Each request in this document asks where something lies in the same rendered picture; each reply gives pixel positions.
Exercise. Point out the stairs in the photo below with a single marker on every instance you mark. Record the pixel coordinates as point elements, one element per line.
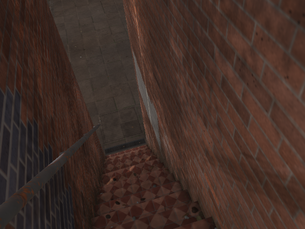
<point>137,191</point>

